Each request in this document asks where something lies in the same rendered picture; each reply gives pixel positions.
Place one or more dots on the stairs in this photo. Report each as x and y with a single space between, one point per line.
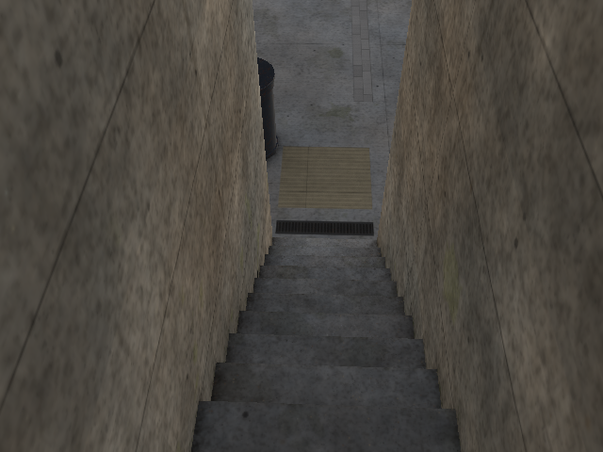
324 360

